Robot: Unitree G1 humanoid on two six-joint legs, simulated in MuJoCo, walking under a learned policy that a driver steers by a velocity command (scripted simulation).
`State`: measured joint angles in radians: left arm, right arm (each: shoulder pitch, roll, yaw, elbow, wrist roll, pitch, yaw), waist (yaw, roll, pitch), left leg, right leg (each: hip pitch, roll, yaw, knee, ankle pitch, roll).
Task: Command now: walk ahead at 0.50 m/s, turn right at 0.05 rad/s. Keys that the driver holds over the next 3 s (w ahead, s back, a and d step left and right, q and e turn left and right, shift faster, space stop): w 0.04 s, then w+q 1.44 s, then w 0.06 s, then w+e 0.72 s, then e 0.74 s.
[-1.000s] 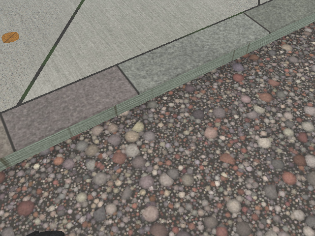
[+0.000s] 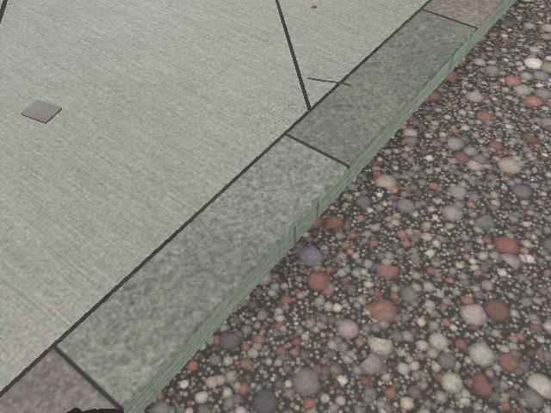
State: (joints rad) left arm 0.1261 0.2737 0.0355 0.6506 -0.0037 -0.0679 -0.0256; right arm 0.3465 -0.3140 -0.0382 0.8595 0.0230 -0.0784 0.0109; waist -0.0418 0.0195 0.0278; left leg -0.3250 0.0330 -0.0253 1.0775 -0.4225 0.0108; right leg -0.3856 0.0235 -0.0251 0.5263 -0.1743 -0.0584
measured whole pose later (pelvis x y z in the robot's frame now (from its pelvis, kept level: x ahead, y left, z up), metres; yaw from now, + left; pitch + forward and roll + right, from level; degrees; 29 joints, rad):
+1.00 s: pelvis +0.52 +0.06 +0.00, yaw +29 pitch +0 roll +0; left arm 0.20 0.26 0.02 0.73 0.05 -0.05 0.02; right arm 0.29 -0.31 -0.07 0.80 -0.03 -0.01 0.02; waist -0.03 0.04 0.03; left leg -0.42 -0.07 -0.05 1.24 -0.41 0.06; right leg -0.31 0.00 -0.05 0.51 -0.21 -0.03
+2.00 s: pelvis +0.98 +0.50 +0.07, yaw +43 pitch +3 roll -1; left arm 0.06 0.31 0.05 0.73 0.00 -0.09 -0.03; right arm 0.47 -0.30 -0.01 0.91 -0.03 -0.12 0.05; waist -0.02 -0.01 -0.03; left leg -0.13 -0.07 0.00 1.09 -0.46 -0.09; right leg -0.54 0.10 -0.04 0.63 -0.17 -0.10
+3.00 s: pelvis +1.21 +0.71 +0.10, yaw +6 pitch +4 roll +2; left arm 0.19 0.28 0.07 0.59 0.00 0.04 0.03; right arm 0.10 -0.29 -0.08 0.72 -0.01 0.00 -0.04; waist 0.01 0.02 0.02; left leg -0.57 0.00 -0.05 0.99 -0.38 -0.07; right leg -0.38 0.05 0.09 0.49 -0.17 -0.05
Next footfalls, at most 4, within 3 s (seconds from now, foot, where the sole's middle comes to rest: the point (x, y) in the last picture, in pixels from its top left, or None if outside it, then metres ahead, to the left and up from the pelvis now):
0.40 left None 0.36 0.12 -0.77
0.88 right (282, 343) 0.64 0.01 -0.77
1.38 left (142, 293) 0.76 0.36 -0.68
1.94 right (92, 188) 1.13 0.56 -0.68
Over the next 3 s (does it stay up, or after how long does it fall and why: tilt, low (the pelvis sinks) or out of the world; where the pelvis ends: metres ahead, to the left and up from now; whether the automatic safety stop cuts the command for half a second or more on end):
stays up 1.21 0.71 0.10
